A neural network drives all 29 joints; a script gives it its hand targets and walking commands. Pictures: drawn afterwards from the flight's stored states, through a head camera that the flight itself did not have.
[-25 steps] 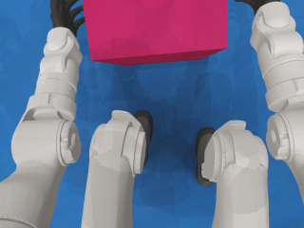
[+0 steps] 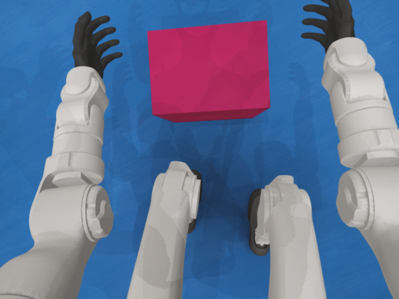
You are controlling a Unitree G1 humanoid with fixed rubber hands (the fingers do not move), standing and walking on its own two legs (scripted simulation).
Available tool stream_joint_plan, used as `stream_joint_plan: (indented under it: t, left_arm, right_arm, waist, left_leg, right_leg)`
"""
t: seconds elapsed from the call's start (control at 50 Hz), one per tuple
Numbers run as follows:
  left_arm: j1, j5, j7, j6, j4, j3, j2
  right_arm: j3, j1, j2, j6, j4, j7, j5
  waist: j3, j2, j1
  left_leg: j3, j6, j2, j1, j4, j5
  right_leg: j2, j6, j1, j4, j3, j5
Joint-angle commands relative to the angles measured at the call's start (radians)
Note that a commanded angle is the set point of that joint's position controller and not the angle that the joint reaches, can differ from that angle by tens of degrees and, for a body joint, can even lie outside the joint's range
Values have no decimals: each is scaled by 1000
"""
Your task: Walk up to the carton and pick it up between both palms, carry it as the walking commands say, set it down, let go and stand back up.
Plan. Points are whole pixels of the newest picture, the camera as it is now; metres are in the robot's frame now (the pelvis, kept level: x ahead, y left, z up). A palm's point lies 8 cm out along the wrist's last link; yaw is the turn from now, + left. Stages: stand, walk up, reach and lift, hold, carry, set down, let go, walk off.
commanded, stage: set down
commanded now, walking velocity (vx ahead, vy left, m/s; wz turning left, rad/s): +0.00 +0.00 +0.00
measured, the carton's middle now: (210, 83) +0.51 +0.08 -0.34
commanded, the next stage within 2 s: let go in 0.74 s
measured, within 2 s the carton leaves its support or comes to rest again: neither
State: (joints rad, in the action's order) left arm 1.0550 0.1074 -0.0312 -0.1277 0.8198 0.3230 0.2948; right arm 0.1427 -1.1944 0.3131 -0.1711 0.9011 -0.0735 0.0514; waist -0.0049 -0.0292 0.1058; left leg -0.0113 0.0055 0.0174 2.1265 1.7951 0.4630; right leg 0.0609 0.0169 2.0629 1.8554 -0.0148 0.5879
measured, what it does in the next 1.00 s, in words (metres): rises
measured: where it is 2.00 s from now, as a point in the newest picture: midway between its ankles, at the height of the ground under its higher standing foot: (223, 222)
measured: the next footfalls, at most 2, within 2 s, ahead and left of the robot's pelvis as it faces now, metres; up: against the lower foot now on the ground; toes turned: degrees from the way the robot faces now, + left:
none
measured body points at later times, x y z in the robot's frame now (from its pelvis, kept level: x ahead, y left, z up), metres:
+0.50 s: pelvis +0.02 +0.00 +0.14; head +0.31 +0.03 +0.48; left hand +0.48 +0.29 +0.04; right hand +0.56 -0.13 +0.04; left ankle +0.12 +0.12 -0.44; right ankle +0.08 -0.12 -0.44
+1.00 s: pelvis +0.06 +0.01 +0.22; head +0.33 +0.03 +0.58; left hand +0.43 +0.28 +0.10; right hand +0.49 -0.15 +0.09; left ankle +0.12 +0.12 -0.44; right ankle +0.08 -0.12 -0.44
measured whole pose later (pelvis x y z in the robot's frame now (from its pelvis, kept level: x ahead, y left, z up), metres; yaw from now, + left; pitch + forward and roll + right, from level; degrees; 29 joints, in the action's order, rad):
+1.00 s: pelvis +0.06 +0.01 +0.22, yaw +0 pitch +39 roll -1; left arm 0.55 -0.08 0.12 -0.10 0.58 0.29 0.22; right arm 0.23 -0.65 0.15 -0.14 0.61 -0.06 -0.11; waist -0.07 -0.02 0.08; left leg -0.01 -0.02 0.02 1.34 0.91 0.26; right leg 0.04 0.02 1.28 0.93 -0.05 0.34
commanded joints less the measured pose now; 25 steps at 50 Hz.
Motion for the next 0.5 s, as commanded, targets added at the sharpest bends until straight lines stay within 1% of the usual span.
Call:
stream_joint_plan:
  t: [0.0,0.16,0.32,0.48]
  left_arm:
    - [162,-9,11,7,-127,30,142]
    - [108,-20,38,-8,-173,46,134]
    - [67,-35,59,-3,-178,54,115]
    - [29,-59,70,9,-179,65,81]
  right_arm:
    - [25,-227,98,6,-135,5,-13]
    - [42,-173,86,-13,-177,30,-24]
    - [60,-123,70,-8,-175,53,-38]
    - [85,-70,64,10,-161,77,-60]
  waist:
    - [-1081,-50,41]
    - [-1105,-54,40]
    - [-1078,-43,33]
    - [-1030,-21,25]
  left_leg:
    - [78,38,34,-741,-188,-321]
    - [76,37,42,-846,-331,-382]
    - [63,36,40,-982,-497,-426]
    - [40,33,34,-1164,-678,-468]
  right_leg:
    - [36,20,-488,-241,65,-217]
    - [35,27,-619,-386,58,-288]
    - [32,26,-722,-550,43,-330]
    - [24,22,-817,-731,24,-361]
